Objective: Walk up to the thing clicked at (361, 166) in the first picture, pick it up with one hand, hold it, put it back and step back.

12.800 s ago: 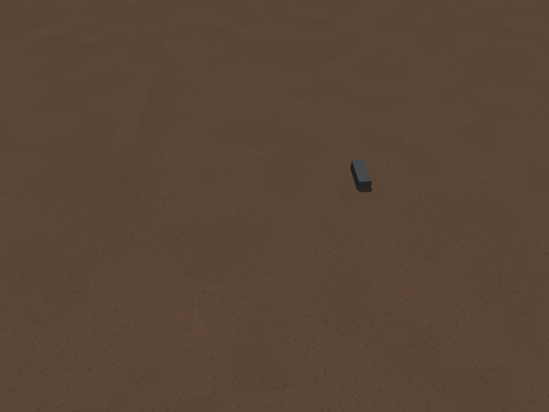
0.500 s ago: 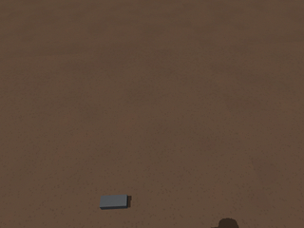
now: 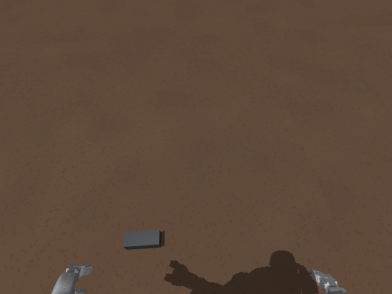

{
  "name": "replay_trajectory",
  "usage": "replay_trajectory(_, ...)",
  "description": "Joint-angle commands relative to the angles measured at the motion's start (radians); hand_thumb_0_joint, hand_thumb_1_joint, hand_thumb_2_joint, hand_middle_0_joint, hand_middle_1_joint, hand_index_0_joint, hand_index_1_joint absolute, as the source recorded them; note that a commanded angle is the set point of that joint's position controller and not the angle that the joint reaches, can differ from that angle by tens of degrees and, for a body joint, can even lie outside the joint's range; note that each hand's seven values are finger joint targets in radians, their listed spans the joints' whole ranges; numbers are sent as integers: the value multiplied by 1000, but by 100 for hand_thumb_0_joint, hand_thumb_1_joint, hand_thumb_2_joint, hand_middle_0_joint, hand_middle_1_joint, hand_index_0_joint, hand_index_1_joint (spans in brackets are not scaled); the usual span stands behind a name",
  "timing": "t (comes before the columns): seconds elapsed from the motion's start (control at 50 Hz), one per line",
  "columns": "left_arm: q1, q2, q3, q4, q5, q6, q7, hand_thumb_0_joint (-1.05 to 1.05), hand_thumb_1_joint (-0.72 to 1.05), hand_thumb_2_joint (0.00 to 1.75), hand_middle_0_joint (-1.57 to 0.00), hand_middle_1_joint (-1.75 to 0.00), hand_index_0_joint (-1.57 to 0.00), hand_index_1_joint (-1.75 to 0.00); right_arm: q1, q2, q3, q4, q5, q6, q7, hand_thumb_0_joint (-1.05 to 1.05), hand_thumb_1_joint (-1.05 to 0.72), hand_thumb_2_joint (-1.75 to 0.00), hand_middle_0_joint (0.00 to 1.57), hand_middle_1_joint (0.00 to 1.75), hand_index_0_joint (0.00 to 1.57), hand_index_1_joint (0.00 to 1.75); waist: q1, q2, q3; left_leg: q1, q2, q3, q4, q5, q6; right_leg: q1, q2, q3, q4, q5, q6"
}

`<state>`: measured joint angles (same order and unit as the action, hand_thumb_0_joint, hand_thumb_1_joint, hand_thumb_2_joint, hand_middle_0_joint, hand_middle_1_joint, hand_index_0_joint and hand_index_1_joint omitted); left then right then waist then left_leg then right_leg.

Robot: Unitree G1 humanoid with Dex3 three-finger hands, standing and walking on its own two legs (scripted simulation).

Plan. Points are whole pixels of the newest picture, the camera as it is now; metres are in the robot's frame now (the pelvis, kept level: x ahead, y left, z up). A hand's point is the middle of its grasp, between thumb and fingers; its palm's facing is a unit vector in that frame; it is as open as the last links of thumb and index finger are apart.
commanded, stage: rise first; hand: left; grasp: from above
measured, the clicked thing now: (143, 239) +0.42 +0.28 -0.72
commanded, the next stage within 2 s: none
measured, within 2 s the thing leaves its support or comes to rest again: neither
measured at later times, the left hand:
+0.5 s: hand out of the picture +0.13 +0.27 -0.23, palm faces -0.25 -0.81 -0.53, open 14.2 cm
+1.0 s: hand (112, 267) +0.26 +0.31 -0.44, palm faces -0.47 -0.32 -0.82, open 13.9 cm
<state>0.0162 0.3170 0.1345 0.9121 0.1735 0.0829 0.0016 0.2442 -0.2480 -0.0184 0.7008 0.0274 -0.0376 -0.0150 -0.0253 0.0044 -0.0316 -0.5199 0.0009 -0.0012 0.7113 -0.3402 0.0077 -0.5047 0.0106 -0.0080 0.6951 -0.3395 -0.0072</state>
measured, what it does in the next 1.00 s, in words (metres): lowers itself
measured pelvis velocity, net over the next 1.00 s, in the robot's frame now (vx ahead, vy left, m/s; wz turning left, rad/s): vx -0.08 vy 0.00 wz -0.04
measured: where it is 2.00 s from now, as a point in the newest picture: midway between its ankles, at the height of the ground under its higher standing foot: outside the picture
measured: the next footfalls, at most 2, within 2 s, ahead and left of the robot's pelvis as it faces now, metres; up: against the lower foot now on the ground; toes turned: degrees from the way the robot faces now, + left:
none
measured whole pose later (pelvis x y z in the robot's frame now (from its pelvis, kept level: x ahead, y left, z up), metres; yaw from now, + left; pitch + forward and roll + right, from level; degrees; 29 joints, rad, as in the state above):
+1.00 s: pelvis -0.08 +0.00 -0.30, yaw -2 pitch +35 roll -4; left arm -0.44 0.58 0.16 0.90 0.86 -0.23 0.12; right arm 0.09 -0.29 -0.05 0.70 -0.02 -0.14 0.07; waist -0.01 0.02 -0.14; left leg -1.96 0.01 -0.05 2.03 -0.68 0.01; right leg -1.92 0.01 -0.07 1.99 -0.68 -0.01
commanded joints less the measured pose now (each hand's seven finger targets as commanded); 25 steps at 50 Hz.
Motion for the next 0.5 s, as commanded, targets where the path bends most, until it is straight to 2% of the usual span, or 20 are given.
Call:
replay_trajectory(0.0,27,183,49,-181,22,5,21,0,-52,98,-7,-107,-7,-106,-9,-162,-69,-165,-2,-66,-7,0,-88,-89,20,30,20,30,14,3,-191,-12,-14,1,32,140,5,-23,8,-14,22,108,-14)
replay_trajectory(0.08,41,182,44,-364,49,-5,22,0,-56,100,-7,-106,-7,-107,-17,-155,-74,-220,-6,-91,-10,0,-89,-89,20,30,20,30,3,51,-243,-69,0,-17,112,106,-1,-133,7,-16,128,70,-18)
replay_trajectory(0.1,106,171,47,-333,55,4,25,0,-57,100,-7,-106,-7,-106,4,-153,-75,-202,-7,-92,-12,0,-89,-90,20,30,20,30,-2,37,-241,-81,4,-23,126,106,-2,-156,10,-18,147,68,-16)
replay_trajectory(0.12,134,165,42,-379,58,9,24,0,-56,100,-7,-106,-7,-107,1,-152,-76,-213,-8,-96,-11,0,-88,-89,20,30,20,30,2,47,-251,-95,10,-32,139,110,-4,-173,12,-22,172,67,-17)
replay_trajectory(0.14,136,182,54,-436,68,12,28,0,-57,100,-7,-106,-7,-106,-12,-155,-77,-236,-9,-102,-13,0,-89,-89,20,30,20,30,7,59,-284,-94,14,-40,157,126,-5,-194,12,-20,193,72,-19)
replay_trajectory(0.18,188,179,50,-474,90,25,31,0,-57,99,-8,-106,-8,-106,-22,-154,-75,-253,-10,-111,-15,0,-90,-90,20,30,20,30,12,79,-302,-100,19,-50,181,133,-7,-228,12,-23,229,59,-22)
replay_trajectory(0.2,206,160,35,-478,85,35,32,0,-56,97,-8,-107,-9,-106,-8,-154,-78,-243,-11,-110,-14,0,-91,-90,20,30,20,30,0,58,-292,-128,20,-52,194,125,-7,-243,14,-25,238,59,-18)
replay_trajectory(0.24,219,179,55,-545,95,48,37,0,-60,97,-10,-107,-10,-106,-15,-153,-74,-265,-11,-121,-15,0,-94,-91,20,30,20,30,1,78,-325,-143,23,-56,226,137,-6,-268,12,-23,274,62,-20)
replay_trajectory(0.26,238,165,40,-572,95,56,35,0,-58,96,-10,-107,-10,-106,-24,-151,-74,-272,-11,-124,-15,0,-94,-91,20,30,20,30,7,80,-329,-148,23,-58,235,131,-7,-293,12,-25,285,46,-21)
replay_trajectory(0.28,247,176,51,-575,106,63,38,0,-59,96,-10,-107,-11,-107,-25,-152,-71,-275,-11,-128,-16,0,-95,-91,20,30,20,30,1,82,-334,-165,21,-59,255,127,-6,-306,12,-24,300,44,-21)
replay_trajectory(0.3,269,164,39,-592,104,71,36,0,-60,95,-10,-108,-11,-107,-24,-152,-71,-280,-11,-132,-15,0,-96,-91,20,30,20,30,-1,69,-335,-178,23,-62,270,139,-5,-317,13,-28,314,49,-20)
replay_trajectory(0.32,271,171,46,-605,112,76,39,0,-58,95,-10,-108,-11,-107,-27,-148,-69,-284,-11,-135,-16,0,-95,-91,20,30,20,30,3,59,-337,-208,17,-57,287,122,-3,-320,11,-26,322,43,-20)
replay_trajectory(0.38,197,177,33,-595,138,78,42,0,-57,93,-10,-109,-12,-107,-35,-149,-66,-286,-12,-150,-21,0,-95,-91,20,30,20,30,-28,53,-312,-288,11,-47,348,52,4,-397,12,-20,364,9,-20)
replay_trajectory(0.42,161,197,37,-560,168,61,41,0,-58,94,-10,-108,-11,-106,-43,-157,-63,-276,-14,-161,-17,0,-95,-91,20,30,20,30,-31,54,-329,-341,13,-56,404,60,3,-466,12,-24,433,1,-23)
replay_trajectory(0.48,101,228,53,-491,230,5,41,0,-56,93,-10,-108,-12,-106,-56,-163,-63,-265,-17,-179,-3,0,-93,-91,20,30,20,30,-16,58,-363,-440,1,-50,504,38,4,-566,10,-23,535,-23,-25)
